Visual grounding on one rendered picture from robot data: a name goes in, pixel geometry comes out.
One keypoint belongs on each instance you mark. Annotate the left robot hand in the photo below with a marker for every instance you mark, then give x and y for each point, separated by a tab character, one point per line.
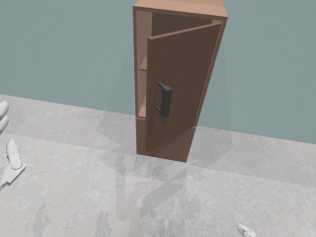
11	170

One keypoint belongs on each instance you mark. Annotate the right robot hand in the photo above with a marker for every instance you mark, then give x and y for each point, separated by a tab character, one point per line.
246	232

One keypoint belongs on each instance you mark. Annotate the handle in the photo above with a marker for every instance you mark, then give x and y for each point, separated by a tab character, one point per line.
165	100

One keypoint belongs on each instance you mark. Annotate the cupboard door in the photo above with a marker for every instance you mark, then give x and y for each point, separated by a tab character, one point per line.
180	60

